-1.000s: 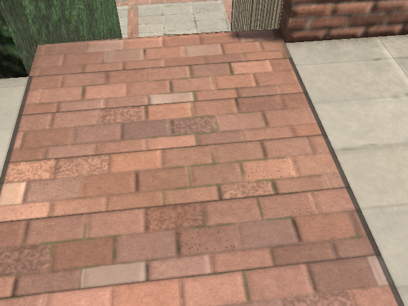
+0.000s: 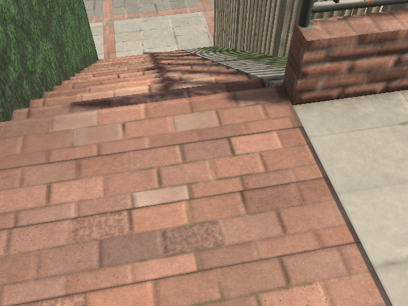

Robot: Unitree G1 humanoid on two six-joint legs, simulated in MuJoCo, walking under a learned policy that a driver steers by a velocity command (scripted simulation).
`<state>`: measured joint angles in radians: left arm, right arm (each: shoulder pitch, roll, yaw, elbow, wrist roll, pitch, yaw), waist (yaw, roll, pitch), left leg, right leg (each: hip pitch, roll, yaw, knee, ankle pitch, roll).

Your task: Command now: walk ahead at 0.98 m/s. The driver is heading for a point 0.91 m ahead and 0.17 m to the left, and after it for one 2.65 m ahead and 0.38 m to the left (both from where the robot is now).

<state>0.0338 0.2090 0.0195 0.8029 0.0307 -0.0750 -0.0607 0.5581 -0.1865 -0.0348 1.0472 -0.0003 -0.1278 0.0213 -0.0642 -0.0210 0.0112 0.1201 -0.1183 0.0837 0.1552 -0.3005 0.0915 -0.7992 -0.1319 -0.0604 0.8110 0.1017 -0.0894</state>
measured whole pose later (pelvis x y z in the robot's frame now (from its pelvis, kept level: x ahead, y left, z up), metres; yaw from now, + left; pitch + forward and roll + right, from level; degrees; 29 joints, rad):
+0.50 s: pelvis +0.48 -0.01 -0.01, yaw +4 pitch +1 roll -1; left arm 0.52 0.22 0.04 1.04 0.00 -0.15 -0.02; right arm 0.02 -0.24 0.00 0.77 -0.02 -0.08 0.06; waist 0.06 0.02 0.04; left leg -0.78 0.08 0.06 0.73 0.15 0.13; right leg 0.21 0.11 -0.14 0.09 -0.32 -0.08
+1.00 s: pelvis +0.94 +0.08 -0.01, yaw +31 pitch +0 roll +1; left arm 0.09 0.24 -0.03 0.66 0.03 -0.11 -0.01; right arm 0.47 -0.30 -0.08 0.86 -0.02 -0.13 0.09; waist -0.05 -0.04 0.05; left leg -0.17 -0.25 -0.19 0.89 -0.43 0.04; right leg -0.45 -0.02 0.11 0.55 -0.05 -0.05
